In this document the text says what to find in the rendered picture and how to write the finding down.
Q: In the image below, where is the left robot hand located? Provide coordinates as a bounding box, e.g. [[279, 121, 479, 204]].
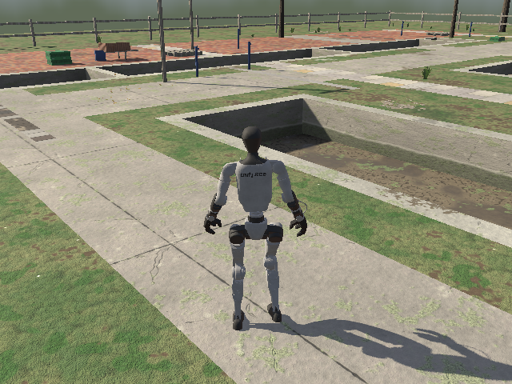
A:
[[204, 217, 222, 234]]

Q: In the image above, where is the robot left forearm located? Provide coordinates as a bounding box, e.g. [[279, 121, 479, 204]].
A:
[[206, 193, 222, 222]]

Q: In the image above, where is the right robot hand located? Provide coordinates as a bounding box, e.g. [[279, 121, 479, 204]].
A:
[[290, 217, 307, 237]]

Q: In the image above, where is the robot right upper arm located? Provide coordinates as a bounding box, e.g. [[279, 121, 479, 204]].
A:
[[270, 160, 294, 203]]

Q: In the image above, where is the robot left upper arm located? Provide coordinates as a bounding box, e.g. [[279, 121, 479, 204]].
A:
[[214, 162, 237, 206]]

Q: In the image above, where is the robot left thigh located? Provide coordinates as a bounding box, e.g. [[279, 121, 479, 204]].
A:
[[229, 224, 246, 280]]

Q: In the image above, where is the robot right forearm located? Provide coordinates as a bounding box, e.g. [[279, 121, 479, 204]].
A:
[[287, 191, 305, 222]]

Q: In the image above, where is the humanoid robot torso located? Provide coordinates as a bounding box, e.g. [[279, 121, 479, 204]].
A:
[[235, 158, 273, 240]]

